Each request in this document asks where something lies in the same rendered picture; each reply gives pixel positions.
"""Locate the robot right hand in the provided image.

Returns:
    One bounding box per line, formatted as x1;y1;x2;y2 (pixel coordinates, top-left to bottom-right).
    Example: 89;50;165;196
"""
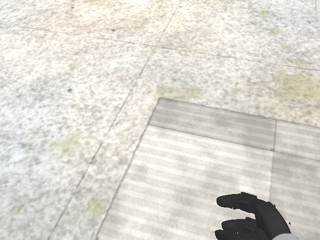
215;192;291;240

